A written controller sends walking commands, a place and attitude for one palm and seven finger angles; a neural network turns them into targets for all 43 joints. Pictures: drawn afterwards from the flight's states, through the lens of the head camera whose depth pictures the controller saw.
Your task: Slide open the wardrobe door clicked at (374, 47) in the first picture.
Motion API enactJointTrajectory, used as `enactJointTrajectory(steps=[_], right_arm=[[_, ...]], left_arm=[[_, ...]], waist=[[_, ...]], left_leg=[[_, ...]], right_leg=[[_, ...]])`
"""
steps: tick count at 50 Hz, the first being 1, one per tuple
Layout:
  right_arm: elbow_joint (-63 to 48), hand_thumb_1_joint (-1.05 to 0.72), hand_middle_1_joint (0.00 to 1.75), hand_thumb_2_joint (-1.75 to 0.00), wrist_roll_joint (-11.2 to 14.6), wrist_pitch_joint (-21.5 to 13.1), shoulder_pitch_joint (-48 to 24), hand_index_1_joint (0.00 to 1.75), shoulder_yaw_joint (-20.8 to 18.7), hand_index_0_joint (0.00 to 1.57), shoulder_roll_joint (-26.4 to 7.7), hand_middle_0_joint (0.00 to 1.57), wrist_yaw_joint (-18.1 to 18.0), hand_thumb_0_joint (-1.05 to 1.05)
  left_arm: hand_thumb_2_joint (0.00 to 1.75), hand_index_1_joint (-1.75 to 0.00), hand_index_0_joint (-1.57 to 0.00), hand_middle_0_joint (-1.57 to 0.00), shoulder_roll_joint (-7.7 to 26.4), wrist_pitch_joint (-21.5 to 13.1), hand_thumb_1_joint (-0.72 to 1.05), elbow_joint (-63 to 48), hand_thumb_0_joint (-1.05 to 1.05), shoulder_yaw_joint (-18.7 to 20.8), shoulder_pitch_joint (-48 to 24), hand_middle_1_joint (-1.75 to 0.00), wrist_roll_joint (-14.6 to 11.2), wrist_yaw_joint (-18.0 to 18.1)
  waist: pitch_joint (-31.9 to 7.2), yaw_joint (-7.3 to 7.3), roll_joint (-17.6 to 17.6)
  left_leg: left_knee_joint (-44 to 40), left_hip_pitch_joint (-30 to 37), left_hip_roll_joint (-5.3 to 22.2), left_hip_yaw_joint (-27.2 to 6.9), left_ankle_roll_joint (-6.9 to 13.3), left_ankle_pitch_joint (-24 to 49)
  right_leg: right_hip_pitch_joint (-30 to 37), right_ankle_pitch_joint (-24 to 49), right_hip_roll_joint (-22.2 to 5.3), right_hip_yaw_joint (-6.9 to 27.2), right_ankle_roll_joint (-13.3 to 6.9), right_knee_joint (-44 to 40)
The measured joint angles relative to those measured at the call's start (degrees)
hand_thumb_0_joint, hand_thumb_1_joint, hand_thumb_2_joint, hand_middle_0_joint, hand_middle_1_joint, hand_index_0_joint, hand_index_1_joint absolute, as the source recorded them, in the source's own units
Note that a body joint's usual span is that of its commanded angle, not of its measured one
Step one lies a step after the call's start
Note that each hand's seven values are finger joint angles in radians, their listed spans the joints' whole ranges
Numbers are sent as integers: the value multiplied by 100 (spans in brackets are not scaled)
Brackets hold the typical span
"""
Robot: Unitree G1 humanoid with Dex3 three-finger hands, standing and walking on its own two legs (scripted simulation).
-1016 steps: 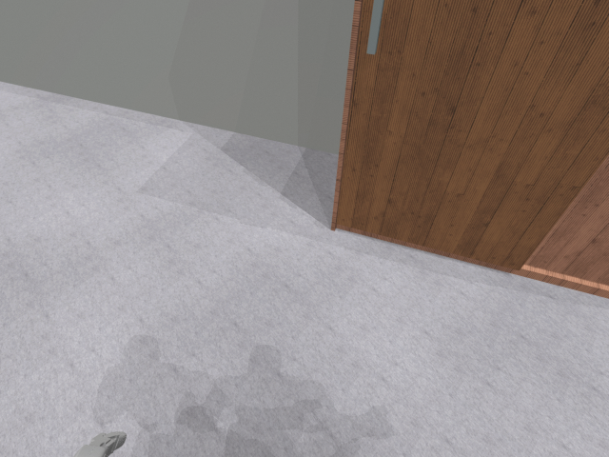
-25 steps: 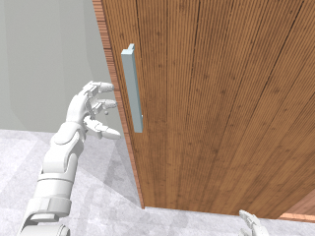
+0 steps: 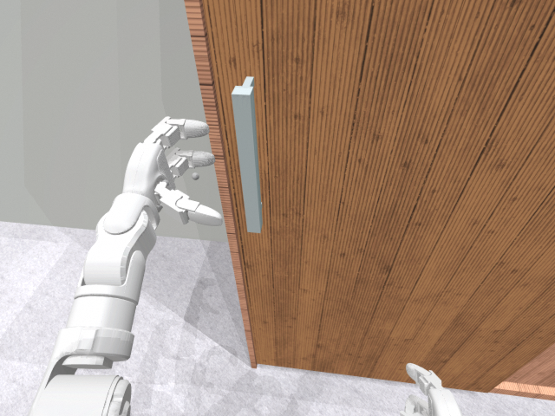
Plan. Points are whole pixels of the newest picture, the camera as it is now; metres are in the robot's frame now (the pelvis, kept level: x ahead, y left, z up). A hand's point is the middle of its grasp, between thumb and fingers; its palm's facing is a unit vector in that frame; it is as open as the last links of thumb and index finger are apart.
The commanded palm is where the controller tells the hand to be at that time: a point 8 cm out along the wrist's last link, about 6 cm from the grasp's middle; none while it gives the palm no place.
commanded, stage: move the hooked fingers beside the handle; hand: left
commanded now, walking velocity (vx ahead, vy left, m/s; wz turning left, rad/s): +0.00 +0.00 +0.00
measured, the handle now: (252, 163) +0.43 +0.06 +0.17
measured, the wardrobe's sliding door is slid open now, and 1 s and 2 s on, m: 0.00 0.00 0.00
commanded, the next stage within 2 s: feel for the door with the fingertips in 1.92 s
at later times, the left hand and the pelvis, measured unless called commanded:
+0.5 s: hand (201, 196) +0.38 +0.14 +0.15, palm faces -0.06 -1.00 +0.00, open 14.0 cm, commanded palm +0.35 +0.19 +0.18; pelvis +0.00 +0.00 +0.00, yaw +0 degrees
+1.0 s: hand (203, 180) +0.37 +0.12 +0.19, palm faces -0.06 -1.00 -0.04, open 14.0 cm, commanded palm +0.35 +0.19 +0.18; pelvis +0.00 -0.01 +0.00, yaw +0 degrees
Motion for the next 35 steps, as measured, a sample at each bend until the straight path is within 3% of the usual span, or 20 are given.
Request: enactJointTrajectory(steps=[7, 12, 16, 21, 24, 26, 32, 35], right_arm=[[-55, -91, 30, -90, 80, 155, 200, 30, -72, 20, -100, 20, 18, 1], [-94, -91, 30, -90, 12, -35, 243, 30, -158, 20, -157, 20, -14, 1], [57, -91, 30, -90, 0, -130, 160, 30, -143, 20, -141, 20, -24, 1], [97, -91, 30, -90, 69, 11, 2, 30, -81, 20, -98, 20, -12, 1], [-61, -91, 30, -90, 69, 76, -34, 30, -79, 20, -82, 20, 8, 1], [-164, -91, 30, -90, 39, 50, -21, 30, -93, 20, -73, 20, 17, 1], [-70, -91, 30, -90, -46, -119, 68, 30, -82, 20, -19, 20, 27, 1], [52, -91, 30, -90, 2, -46, 73, 30, -58, 20, -14, 20, 47, 1]], left_arm=[[30, -120, -30, -30, 130, 494, -50, 419, -1, 152, 136, -120, -27, -129], [30, -120, -30, -30, -5, 85, -50, -416, -1, -19, 686, -120, 19, -45], [30, -120, -30, -30, -32, -222, -50, -609, -1, -82, 513, -120, -30, -14], [30, -121, -30, -30, -10, 335, -50, 320, -1, -43, -180, -120, -32, -17], [30, -120, -30, -30, -19, 630, -50, 529, -1, -34, -98, -120, 17, 14], [30, -120, -30, -30, -73, 544, -50, 302, -1, -64, 168, -120, 34, 47], [30, -120, -30, -30, -132, -243, -50, -516, -1, -146, 487, -120, 45, 123], [30, -120, -30, -30, -77, -151, -50, -291, -1, -85, 165, -120, 33, 74]], waist=[[-66, -67, 39], [114, -38, 23], [74, 10, 13], [-63, -4, 15], [-49, -56, 44], [7, -72, 61], [42, 10, 7], [-69, 48, -3]], left_leg=[[35, -66, 17, 32, 15, -35], [3, 2, -3, 50, 29, -23], [-4, 54, -20, 17, 32, -24], [43, -73, -25, -39, 27, -13], [22, -127, -16, -9, 27, 9], [0, -113, -11, 23, 29, 14], [-53, 70, -14, 37, 9, -16], [-9, 76, -3, -5, -8, -50]], right_leg=[[-53, 7, 15, 33, 16, -14], [-8, 2, -4, 52, 27, -2], [60, -10, -18, 21, 36, -18], [-36, -2, -23, -40, 36, -7], [-110, 22, -16, -10, 30, -7], [-117, 27, -12, 23, 27, -4], [40, -26, -12, 46, 13, -7], [83, -45, 1, 6, 0, -22]])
